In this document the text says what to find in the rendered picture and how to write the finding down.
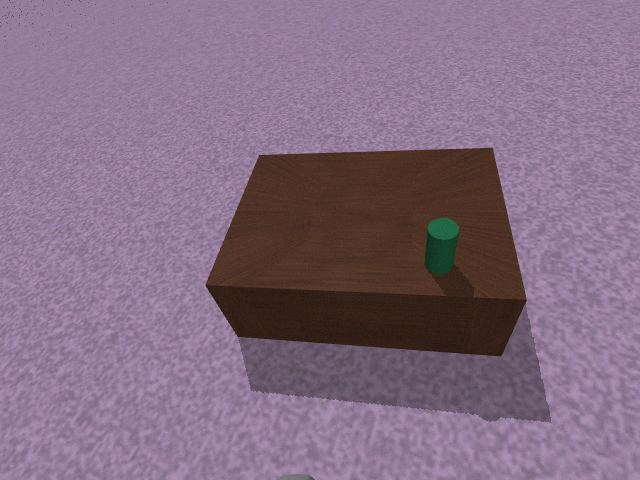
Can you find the can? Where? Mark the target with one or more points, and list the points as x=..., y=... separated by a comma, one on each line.
x=442, y=235

